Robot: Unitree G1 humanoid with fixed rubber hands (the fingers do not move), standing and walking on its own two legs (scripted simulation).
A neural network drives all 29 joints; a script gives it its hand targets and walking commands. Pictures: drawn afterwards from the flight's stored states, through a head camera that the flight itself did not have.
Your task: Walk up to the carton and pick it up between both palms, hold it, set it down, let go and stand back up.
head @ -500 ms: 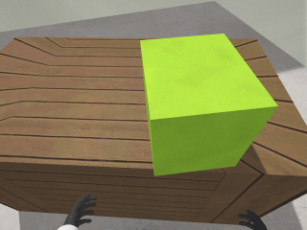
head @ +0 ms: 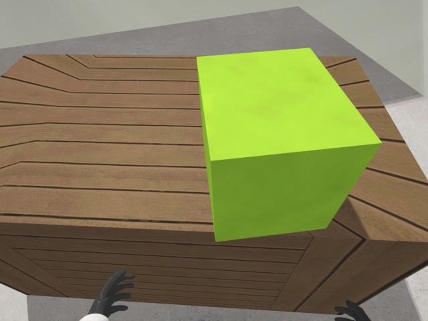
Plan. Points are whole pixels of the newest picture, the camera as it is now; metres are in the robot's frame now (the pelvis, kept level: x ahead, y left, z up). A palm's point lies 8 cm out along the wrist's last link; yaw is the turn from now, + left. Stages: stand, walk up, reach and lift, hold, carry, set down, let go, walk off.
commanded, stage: stand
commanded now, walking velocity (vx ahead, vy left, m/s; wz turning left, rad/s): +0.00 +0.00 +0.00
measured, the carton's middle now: (262, 144) +0.43 -0.06 +0.09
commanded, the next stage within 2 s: walk up in 1.64 s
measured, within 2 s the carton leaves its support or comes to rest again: neither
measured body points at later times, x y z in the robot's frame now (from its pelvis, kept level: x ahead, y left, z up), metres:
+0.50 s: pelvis -0.02 +0.00 +0.00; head -0.01 +0.00 +0.45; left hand +0.15 +0.26 -0.08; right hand +0.10 -0.25 -0.12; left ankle +0.00 +0.12 -0.72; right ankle -0.01 -0.12 -0.72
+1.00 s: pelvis -0.02 +0.00 +0.00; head -0.02 +0.00 +0.45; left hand +0.14 +0.26 -0.09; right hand +0.09 -0.25 -0.12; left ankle +0.00 +0.12 -0.72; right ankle -0.01 -0.12 -0.72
